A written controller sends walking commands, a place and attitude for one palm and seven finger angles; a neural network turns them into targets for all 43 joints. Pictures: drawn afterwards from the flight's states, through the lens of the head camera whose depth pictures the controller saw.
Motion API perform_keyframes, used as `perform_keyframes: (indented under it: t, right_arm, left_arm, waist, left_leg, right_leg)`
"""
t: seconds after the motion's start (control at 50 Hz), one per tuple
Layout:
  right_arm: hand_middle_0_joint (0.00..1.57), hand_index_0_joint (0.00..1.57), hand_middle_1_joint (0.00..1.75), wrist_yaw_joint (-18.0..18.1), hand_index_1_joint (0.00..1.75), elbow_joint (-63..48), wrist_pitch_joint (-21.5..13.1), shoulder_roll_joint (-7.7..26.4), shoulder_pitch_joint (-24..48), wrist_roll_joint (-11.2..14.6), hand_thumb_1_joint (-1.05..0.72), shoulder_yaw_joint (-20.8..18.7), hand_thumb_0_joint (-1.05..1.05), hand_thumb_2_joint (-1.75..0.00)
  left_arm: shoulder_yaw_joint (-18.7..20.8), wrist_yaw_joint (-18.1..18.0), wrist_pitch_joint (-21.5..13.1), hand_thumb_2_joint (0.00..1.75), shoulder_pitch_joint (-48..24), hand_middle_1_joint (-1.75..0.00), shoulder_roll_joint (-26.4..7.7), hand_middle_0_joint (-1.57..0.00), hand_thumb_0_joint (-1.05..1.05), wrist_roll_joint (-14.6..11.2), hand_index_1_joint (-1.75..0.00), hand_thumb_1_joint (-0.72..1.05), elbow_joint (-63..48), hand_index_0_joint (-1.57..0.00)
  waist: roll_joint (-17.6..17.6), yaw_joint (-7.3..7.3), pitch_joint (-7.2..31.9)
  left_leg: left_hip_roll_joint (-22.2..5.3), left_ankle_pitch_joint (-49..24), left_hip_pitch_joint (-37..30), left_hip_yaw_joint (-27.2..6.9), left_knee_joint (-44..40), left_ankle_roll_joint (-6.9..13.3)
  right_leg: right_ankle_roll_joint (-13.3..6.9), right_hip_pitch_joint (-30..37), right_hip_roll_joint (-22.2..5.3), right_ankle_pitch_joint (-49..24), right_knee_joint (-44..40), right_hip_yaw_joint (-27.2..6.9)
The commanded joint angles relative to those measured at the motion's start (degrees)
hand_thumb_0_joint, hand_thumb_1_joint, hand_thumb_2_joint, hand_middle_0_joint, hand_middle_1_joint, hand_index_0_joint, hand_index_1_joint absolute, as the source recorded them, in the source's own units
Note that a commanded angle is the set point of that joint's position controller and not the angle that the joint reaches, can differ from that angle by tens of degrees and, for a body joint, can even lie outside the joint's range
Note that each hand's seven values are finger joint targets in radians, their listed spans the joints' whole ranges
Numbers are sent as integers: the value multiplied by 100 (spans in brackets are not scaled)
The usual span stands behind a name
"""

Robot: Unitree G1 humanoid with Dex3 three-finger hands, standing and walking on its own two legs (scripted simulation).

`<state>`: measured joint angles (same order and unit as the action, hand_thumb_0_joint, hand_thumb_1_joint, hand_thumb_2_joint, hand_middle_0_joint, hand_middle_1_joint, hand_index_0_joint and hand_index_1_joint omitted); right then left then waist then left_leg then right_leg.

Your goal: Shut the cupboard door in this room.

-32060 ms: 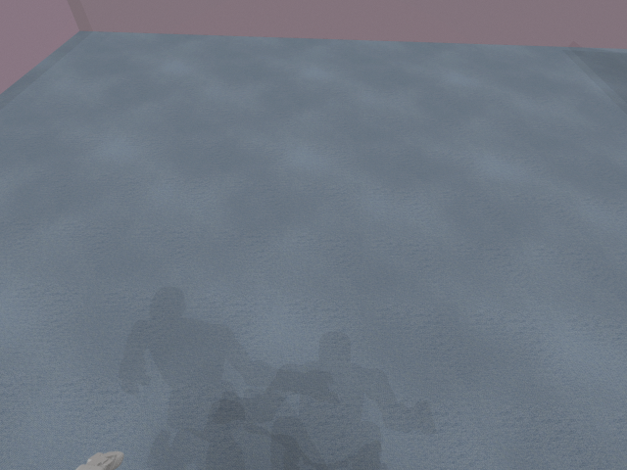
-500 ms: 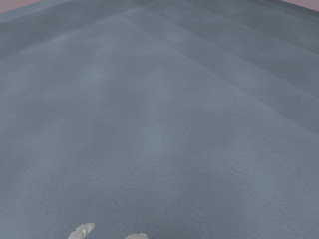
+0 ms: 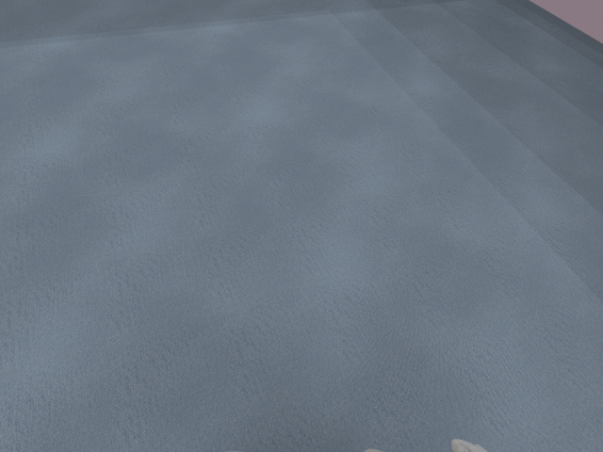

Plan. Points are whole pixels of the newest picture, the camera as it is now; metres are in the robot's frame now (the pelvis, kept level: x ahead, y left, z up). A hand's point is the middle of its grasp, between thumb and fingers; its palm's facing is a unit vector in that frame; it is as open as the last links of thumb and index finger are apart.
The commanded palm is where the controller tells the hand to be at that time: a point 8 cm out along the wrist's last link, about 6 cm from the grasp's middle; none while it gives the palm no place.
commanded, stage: turn or walk to find it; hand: left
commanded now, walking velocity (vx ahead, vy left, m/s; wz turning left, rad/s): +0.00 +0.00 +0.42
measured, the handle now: out of the picture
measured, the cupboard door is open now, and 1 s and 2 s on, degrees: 88 88 88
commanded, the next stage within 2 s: none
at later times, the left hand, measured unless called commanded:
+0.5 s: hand out of the picture +0.05 +0.17 -0.14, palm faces +0.22 -0.93 -0.28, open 7.4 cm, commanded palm none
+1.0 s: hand out of the picture -0.11 +0.20 -0.17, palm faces +0.49 -0.83 -0.26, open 7.4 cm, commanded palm none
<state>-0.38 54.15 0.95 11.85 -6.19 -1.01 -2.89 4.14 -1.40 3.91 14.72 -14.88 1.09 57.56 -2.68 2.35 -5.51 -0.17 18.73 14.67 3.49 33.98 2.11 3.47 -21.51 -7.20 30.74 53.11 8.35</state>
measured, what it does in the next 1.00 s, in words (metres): steps on the spot, turning left: right foot, then left foot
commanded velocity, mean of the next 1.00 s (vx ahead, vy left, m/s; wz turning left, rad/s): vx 0.00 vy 0.00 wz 0.42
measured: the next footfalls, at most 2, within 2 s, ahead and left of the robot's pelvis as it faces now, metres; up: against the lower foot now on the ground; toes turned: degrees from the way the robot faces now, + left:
right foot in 0.38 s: +0.04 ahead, -0.13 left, +0.00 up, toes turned +6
left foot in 0.86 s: -0.05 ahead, +0.10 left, +0.00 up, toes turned +27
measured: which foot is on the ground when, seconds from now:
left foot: down 0.00-0.40, up 0.42-0.84, down 0.86-1.00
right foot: up 0.00-0.36, down 0.38-0.86, up 0.88-1.00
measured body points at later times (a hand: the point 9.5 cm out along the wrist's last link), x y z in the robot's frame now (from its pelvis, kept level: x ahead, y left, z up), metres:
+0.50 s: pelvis -0.01 -0.04 +0.01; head +0.03 -0.07 +0.45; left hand +0.04 +0.21 -0.12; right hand +0.08 -0.28 -0.16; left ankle -0.05 +0.09 -0.67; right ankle +0.00 -0.13 -0.73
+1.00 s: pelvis -0.03 -0.01 +0.01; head +0.00 +0.03 +0.45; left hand -0.13 +0.25 -0.15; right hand +0.19 -0.18 -0.12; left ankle -0.08 +0.08 -0.73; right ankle +0.00 -0.14 -0.66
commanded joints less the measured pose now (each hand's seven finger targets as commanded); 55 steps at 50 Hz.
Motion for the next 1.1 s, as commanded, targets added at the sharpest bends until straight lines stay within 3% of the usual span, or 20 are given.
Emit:
perform_keyframes:
  t: [0.0,0.04,0.22,0.32,0.34,0.36,0.38,0.4,0.42,0.46,0.52,0.72,0.76,0.8,0.82,0.84,0.86,0.92,0.96,1.08]
  right_arm:
    - [20,20,30,154,30,-256,-50,1090,-225,-6,-90,-191,0,-90]
    - [20,20,30,140,30,-290,-69,1053,-216,10,-90,-189,0,-90]
    - [20,20,30,112,30,-243,-17,1076,-581,-35,-90,-299,0,-90]
    - [20,20,30,95,30,-294,12,999,-437,-5,-90,-329,0,-90]
    - [20,20,30,76,30,-307,-2,845,-447,31,-90,-310,0,-90]
    - [20,20,30,37,30,-391,-19,517,-521,77,-90,-260,0,-90]
    - [20,20,30,33,30,-539,2,479,-370,49,-90,-262,0,-90]
    - [20,20,30,52,30,-447,114,685,-380,-19,-90,-316,0,-90]
    - [20,20,30,37,30,-375,169,691,-365,-11,-90,-352,0,-90]
    - [20,20,30,-32,30,-124,196,550,-663,-30,-90,-314,0,-90]
    - [20,20,30,-59,30,-65,222,496,-694,-16,-90,-291,0,-90]
    - [20,20,30,-35,30,-246,104,358,54,66,-90,-100,0,-90]
    - [20,20,30,-21,30,-217,61,392,-142,67,-90,-85,0,-90]
    - [20,20,30,-29,30,-144,-8,588,-485,46,-90,-127,0,-90]
    - [20,20,30,-18,30,-157,-61,1019,-654,8,-90,-222,0,-90]
    - [20,20,30,10,30,-140,-45,1523,-907,-3,-90,-346,0,-90]
    - [20,20,30,88,30,13,-22,1529,-1154,1,-90,-361,0,-90]
    - [20,20,30,166,30,-169,-35,1132,-365,-16,-90,-236,0,-90]
    - [20,20,30,155,30,-228,-69,1076,-272,-4,-90,-212,0,-90]
    - [20,20,30,119,30,-248,-40,1091,-436,-20,-90,-267,0,-90]
  left_arm:
    - [66,98,-195,90,-267,-30,-353,-20,0,-13,-30,90,-505,-20]
    - [52,102,-187,90,-153,-30,-365,-20,0,-13,-30,90,-461,-20]
    - [-5,72,-222,90,-660,-30,-240,-20,0,-43,-30,90,-781,-20]
    - [-8,37,-339,90,-125,-30,-277,-20,0,-79,-30,90,-698,-20]
    - [23,10,-396,90,73,-30,-426,-20,0,-62,-30,90,-669,-20]
    - [109,-38,-447,90,223,-30,-848,-20,0,22,-30,90,-659,-20]
    - [144,-35,-430,90,167,-30,-1130,-20,0,38,-30,90,-746,-20]
    - [181,-61,-464,90,56,-30,-984,-20,0,-16,-30,90,-806,-20]
    - [152,-85,-421,90,-221,-30,-822,-20,0,-21,-30,90,-862,-20]
    - [64,-59,-458,90,-622,-30,-521,-20,0,-21,-30,90,-956,-20]
    - [46,-52,-505,90,-385,-30,-442,-20,0,-2,-30,90,-868,-20]
    - [179,-20,-431,90,310,-30,-863,-20,0,67,-30,90,-504,-20]
    - [194,-18,-414,90,236,-30,-931,-20,0,55,-30,90,-474,-20]
    - [188,-6,-380,90,118,-30,-878,-20,0,-18,-30,90,-478,-20]
    - [160,20,-344,90,148,-30,-661,-20,0,-49,-30,90,-568,-20]
    - [32,53,-318,90,84,-30,-278,-20,0,-56,-30,90,-771,-20]
    - [-22,-11,-224,90,-409,-30,-315,-20,0,-8,-30,90,-813,-20]
    - [39,77,-216,90,-435,-30,-377,-20,0,-34,-30,90,-607,-20]
    - [31,101,-219,90,-277,-30,-352,-20,0,-29,-30,90,-533,-20]
    - [4,80,-194,90,-506,-30,-280,-20,0,-37,-30,90,-692,-20]
  waist:
    - [1081,-231,499]
    - [946,-206,569]
    - [1151,-422,641]
    - [975,-149,939]
    - [592,-42,1016]
    - [-647,-5,1100]
    - [-1217,63,825]
    - [-1344,39,730]
    - [-879,-111,429]
    - [-385,-349,339]
    - [-677,-284,336]
    - [-933,127,702]
    - [-933,-17,843]
    - [-546,-266,1011]
    - [583,-371,1175]
    - [1979,-492,1122]
    - [1878,-713,1053]
    - [1280,-336,645]
    - [1043,-266,680]
    - [1043,-363,578]
  left_leg:
    - [-1418,-2663,-763,-1453,-1585,663]
    - [-1318,-2403,-696,-1340,-1677,637]
    - [-1280,-2463,-735,-2018,-1459,795]
    - [-897,-2617,-110,-2147,-834,506]
    - [-648,-1956,431,-1970,-474,240]
    - [22,-431,1449,-1194,462,-150]
    - [426,1402,1801,-674,1629,-353]
    - [174,1463,1718,-999,2528,-341]
    - [115,1179,1708,-973,3141,-342]
    - [-43,491,1769,-802,3580,-463]
    - [-116,212,1713,-653,3538,-591]
    - [-103,859,953,-5,988,-560]
    - [-47,445,569,149,234,-508]
    - [-136,-831,-574,131,-1119,-390]
    - [-976,-2006,-1476,-920,-1404,-67]
    - [-2273,-4146,-1959,-2317,-1337,700]
    - [-2340,-4246,-1515,-2322,-1388,984]
    - [-1640,-3581,-1042,-1581,-1340,809]
    - [-1380,-3564,-1041,-1264,-1343,676]
    - [-1333,-2997,-846,-1590,-1425,754]
  right_leg:
    - [92,-954,35,-602,1115,-623]
    - [131,-824,54,-794,1017,-641]
    - [140,-444,318,-475,-417,-627]
    - [22,1029,550,-1530,-2554,-495]
    - [-44,1762,245,-2026,-3251,-726]
    - [-441,2463,-996,-2290,-3562,-1895]
    - [-1109,1984,-2029,-2885,-3680,-2585]
    - [-1291,1349,-2004,-2734,-3793,-2599]
    - [-1278,988,-1805,-2492,-3806,-2373]
    - [-1031,1108,-1217,-2929,-3523,-1304]
    - [-927,1193,-1091,-3246,-3511,-896]
    - [-1138,1978,-1353,-4590,-2918,-557]
    - [-993,1971,-1316,-4685,-2642,-403]
    - [-574,1353,-1125,-4045,-1967,-56]
    - [-232,348,-655,-2672,-1041,234]
    - [79,-957,-56,515,-31,217]
    - [68,-922,-37,763,564,-358]
    - [87,-1045,-14,-251,1028,-638]
    - [132,-894,55,-537,911,-601]
    - [181,-668,197,-544,100,-601]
